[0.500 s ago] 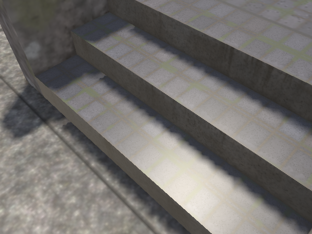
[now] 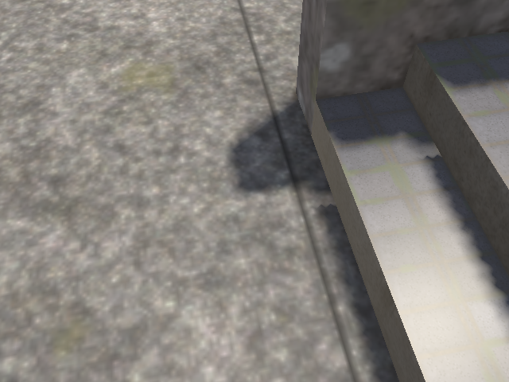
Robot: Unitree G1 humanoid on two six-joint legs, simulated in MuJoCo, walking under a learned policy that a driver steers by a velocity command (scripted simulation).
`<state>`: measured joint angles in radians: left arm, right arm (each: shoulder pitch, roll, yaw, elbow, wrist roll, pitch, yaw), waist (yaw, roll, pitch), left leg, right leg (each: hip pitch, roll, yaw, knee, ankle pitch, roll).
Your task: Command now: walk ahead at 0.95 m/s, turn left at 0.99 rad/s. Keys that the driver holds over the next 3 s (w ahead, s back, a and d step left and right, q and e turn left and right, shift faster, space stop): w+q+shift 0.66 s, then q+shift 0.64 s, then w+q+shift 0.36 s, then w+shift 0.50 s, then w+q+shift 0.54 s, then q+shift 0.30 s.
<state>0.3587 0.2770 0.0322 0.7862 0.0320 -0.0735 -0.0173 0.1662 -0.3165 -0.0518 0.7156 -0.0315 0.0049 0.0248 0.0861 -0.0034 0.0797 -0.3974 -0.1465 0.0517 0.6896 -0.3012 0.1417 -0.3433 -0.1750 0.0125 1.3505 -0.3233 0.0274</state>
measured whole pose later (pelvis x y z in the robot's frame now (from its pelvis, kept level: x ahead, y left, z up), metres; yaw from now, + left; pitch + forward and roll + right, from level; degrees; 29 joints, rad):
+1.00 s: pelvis +0.80 +0.30 +0.02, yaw +58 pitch +1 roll +1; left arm 0.02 0.26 0.00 0.61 0.04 -0.01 0.02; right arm 0.32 -0.32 -0.07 0.81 -0.01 0.00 0.00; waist -0.07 0.00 0.17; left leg -0.24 -0.27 -0.13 0.43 -0.16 0.19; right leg -0.69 -0.13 0.08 1.06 -0.33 0.08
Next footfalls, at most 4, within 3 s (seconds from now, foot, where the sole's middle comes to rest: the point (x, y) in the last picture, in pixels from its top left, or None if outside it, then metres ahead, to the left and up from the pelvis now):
0.32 right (308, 332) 0.55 -0.05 -0.75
0.76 left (177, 231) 0.83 0.34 -0.75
1.20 right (150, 165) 1.07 0.48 -0.75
1.66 left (131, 230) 0.82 0.48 -0.75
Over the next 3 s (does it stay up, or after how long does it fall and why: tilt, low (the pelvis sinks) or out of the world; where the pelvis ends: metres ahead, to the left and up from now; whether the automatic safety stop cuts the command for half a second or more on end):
stays up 0.39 1.39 0.01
